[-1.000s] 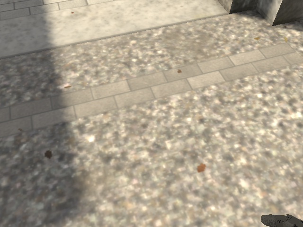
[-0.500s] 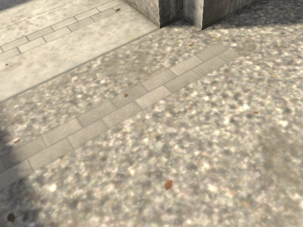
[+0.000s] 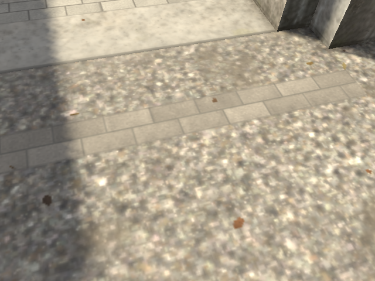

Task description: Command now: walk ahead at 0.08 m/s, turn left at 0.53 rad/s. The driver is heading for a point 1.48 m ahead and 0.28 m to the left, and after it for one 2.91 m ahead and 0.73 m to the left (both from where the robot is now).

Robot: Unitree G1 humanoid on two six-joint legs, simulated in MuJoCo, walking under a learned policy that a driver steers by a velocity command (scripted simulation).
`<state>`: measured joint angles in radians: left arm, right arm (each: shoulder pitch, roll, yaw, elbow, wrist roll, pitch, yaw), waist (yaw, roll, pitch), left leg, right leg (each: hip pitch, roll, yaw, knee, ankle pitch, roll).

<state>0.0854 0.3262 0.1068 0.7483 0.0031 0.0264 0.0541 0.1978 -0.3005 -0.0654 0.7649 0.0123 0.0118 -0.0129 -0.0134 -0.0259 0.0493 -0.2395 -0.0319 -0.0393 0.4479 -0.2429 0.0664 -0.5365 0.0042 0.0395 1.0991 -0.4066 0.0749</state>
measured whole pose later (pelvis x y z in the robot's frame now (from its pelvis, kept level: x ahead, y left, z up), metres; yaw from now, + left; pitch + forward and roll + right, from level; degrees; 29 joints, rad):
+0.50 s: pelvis +0.12 -0.02 +0.00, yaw +18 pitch +2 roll -1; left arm 0.30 0.26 0.07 0.79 0.00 -0.10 0.01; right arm 0.25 -0.33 -0.07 0.68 0.03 -0.02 0.01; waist 0.03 0.06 -0.01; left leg -0.61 0.04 -0.08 1.10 -0.28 0.00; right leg -0.11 0.01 -0.05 0.33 -0.26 -0.01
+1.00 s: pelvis +0.35 +0.14 +0.00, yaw +25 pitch +1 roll +1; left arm 0.20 0.32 0.05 0.77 -0.01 -0.07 0.00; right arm 0.31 -0.27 -0.05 0.72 0.00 -0.07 0.03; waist -0.03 -0.04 0.03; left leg -0.19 -0.07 0.03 0.33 -0.17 0.08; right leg -0.64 -0.14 0.03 1.07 -0.21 0.01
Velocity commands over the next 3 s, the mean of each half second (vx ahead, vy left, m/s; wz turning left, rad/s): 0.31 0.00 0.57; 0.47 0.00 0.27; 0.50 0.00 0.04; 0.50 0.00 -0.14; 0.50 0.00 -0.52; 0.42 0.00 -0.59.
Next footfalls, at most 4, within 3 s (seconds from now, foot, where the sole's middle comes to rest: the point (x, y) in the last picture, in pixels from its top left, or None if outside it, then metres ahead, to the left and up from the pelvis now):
0.30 right None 0.14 -0.14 -0.78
0.76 left None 0.35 0.23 -0.78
1.30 right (138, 202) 0.74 0.16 -0.78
1.82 left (55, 167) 0.89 0.51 -0.78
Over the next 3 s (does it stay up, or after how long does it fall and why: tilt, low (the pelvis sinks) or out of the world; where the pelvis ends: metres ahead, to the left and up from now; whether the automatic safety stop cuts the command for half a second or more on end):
stays up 1.40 0.46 -0.01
